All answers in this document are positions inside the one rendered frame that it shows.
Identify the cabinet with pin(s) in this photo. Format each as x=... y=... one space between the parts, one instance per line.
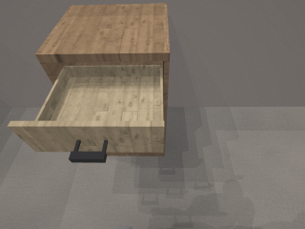
x=111 y=35

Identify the drawer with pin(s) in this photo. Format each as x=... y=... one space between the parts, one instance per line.
x=92 y=103

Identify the handle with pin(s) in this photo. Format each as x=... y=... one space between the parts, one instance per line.
x=88 y=156

